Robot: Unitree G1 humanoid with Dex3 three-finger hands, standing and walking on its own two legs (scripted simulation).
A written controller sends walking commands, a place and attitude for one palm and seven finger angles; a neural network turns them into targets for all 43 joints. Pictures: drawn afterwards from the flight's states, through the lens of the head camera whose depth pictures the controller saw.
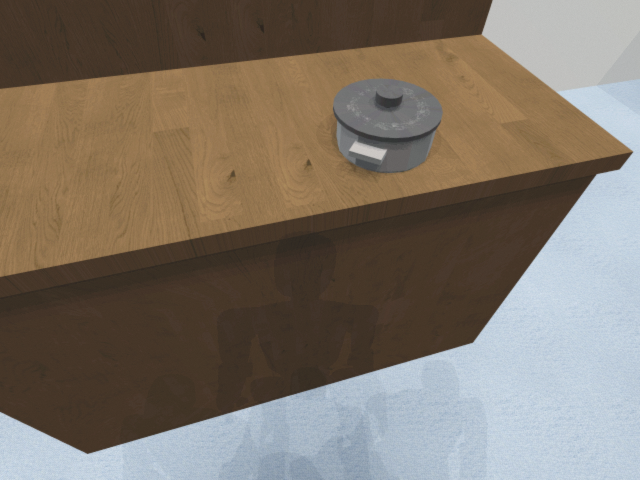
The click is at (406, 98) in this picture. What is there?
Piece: lid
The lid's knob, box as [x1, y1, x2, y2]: [375, 85, 402, 106]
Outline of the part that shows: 377,88 375,100 379,104 384,106 395,106 400,103 402,97 402,90 394,85 382,85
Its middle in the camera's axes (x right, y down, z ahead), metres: +0.11 -0.23 +0.61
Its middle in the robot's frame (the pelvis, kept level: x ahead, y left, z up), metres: +0.64 -0.07 +0.15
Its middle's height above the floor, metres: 0.93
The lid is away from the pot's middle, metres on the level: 0.00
